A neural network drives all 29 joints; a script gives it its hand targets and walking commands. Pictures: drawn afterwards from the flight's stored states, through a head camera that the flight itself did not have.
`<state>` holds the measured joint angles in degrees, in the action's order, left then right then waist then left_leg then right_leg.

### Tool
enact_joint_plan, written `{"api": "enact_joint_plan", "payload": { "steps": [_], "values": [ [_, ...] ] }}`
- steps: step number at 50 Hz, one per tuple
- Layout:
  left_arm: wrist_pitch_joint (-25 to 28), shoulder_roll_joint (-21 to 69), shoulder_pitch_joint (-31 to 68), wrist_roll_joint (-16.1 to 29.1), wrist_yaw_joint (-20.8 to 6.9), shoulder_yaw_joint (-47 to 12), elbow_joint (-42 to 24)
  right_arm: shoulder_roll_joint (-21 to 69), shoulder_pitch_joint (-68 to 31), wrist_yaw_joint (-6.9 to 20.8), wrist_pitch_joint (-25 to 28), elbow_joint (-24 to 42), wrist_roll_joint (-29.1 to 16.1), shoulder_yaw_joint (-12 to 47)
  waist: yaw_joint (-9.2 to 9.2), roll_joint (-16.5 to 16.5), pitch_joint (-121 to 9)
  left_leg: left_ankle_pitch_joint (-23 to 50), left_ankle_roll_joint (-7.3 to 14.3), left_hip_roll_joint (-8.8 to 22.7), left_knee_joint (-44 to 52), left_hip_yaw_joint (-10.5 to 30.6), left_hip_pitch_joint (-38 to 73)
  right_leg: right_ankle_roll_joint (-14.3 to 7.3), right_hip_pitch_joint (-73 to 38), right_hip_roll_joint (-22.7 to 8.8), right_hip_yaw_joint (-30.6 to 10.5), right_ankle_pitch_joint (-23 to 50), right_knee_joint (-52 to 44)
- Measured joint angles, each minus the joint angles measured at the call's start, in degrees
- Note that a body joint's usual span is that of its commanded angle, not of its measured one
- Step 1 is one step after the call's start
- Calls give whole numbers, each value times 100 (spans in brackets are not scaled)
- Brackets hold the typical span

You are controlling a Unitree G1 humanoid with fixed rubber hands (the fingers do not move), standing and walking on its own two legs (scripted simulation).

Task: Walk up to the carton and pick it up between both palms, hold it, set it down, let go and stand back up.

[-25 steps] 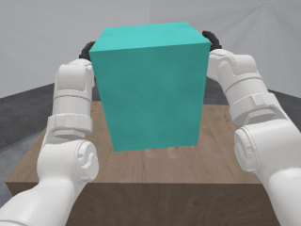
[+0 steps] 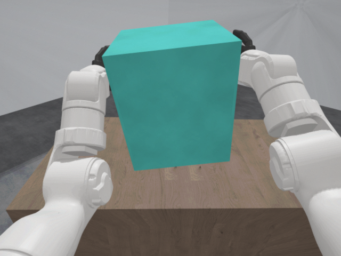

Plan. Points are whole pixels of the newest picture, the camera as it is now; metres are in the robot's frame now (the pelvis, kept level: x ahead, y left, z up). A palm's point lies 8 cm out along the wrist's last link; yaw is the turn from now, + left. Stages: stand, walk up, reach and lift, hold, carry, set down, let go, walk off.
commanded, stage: hold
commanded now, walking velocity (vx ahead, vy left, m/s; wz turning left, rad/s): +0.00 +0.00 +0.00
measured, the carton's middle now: (174, 94) +0.37 +0.00 +0.30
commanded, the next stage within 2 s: none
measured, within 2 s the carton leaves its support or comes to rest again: neither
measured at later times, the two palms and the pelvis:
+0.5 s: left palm (97, 75) +0.37 +0.16 +0.33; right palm (242, 62) +0.37 -0.14 +0.37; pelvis +0.00 +0.00 +0.00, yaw +0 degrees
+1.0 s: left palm (93, 80) +0.38 +0.17 +0.32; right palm (234, 65) +0.37 -0.13 +0.36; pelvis +0.00 +0.00 +0.00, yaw +1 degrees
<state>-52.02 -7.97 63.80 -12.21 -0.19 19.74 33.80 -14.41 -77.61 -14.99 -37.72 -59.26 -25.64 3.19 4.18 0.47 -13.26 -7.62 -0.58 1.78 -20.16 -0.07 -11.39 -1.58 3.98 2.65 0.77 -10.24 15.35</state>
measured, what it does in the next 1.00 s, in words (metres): stands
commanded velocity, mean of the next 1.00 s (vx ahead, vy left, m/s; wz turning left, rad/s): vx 0.00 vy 0.00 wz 0.00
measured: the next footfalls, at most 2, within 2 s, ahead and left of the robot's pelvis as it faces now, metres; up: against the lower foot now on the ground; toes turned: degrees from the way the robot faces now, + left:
none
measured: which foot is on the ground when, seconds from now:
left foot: down 0.00-1.00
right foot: down 0.00-1.00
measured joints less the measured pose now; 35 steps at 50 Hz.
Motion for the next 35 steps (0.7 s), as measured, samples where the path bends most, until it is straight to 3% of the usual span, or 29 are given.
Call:
{"api": "enact_joint_plan", "payload": {
  "steps": [17, 35],
  "values": [
    [78, -109, 155, -30, -100, 127, 271, 65, -39, -73, -30, -48, 5, 27, -33, -24, -46, 30, -35, -3, 45, 80, 12, -33, -11, 25, 11, -5, -11],
    [29, 1, 26, -47, -54, 108, 54, 3, 0, -41, -83, 29, -42, 60, -26, -11, -1, -9, -7, -16, 0, 58, -7, 0, 3, 25, -76, 5, -15]
  ]
}}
